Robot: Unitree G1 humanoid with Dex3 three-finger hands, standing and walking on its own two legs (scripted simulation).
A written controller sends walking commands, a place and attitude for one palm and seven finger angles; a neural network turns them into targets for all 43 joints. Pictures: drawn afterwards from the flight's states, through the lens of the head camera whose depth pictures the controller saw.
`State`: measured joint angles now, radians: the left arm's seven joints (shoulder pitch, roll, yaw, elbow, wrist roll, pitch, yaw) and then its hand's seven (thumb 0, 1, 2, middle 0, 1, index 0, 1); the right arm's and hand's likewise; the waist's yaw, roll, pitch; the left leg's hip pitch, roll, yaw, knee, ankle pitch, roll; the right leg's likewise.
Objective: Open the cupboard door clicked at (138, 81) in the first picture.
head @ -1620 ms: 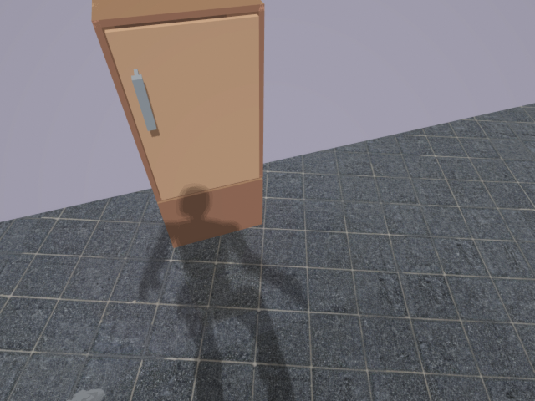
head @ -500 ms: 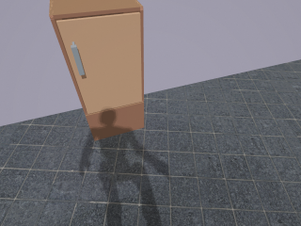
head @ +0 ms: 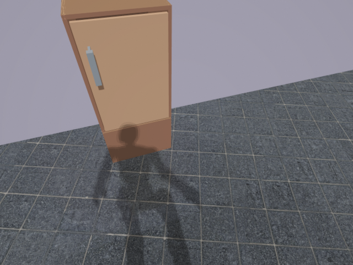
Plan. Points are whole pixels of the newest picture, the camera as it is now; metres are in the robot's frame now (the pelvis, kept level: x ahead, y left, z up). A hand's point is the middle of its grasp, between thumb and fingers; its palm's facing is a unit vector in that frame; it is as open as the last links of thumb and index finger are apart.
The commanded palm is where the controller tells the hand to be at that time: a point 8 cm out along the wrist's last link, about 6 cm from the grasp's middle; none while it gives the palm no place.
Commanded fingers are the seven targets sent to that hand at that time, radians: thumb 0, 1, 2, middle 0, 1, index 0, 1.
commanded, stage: turn to face it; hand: left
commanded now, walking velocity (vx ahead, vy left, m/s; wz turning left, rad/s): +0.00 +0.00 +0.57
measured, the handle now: (94, 66) +0.84 +0.40 -0.01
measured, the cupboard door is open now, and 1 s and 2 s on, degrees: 0 0 0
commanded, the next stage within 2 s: take the last steps up to it in 0.66 s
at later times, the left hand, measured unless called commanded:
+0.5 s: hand out of the picture -0.02 +0.25 -0.19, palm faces +0.22 -0.95 -0.21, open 7.4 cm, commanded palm none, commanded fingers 0.00 0.90 0.90 -0.20 -0.30 -0.20 -0.30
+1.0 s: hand out of the picture -0.09 +0.15 -0.17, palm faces +0.37 -0.91 -0.20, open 7.4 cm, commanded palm none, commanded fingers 0.00 0.90 0.90 -0.20 -0.30 -0.20 -0.30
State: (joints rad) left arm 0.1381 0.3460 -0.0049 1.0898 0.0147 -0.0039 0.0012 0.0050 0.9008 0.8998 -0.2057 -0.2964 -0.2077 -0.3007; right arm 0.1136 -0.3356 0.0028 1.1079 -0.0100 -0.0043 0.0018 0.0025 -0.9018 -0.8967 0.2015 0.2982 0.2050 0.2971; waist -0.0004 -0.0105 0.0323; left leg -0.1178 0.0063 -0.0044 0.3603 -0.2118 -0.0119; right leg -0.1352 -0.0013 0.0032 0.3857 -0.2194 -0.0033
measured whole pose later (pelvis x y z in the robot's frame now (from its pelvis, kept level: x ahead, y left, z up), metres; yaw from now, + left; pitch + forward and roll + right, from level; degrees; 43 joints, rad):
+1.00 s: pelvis -0.02 -0.01 +0.00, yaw +19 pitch -1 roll +1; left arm 0.37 0.14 0.02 1.06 0.03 -0.02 0.02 0.00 0.90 0.90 -0.20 -0.30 -0.20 -0.30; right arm 0.28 -0.20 -0.08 1.04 -0.03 0.04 0.02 0.00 -0.91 -0.90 0.20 0.30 0.20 0.30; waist 0.00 0.01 -0.03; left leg -0.43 0.04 0.03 0.94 -0.32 -0.01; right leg -0.11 -0.01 -0.06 0.39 -0.27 -0.03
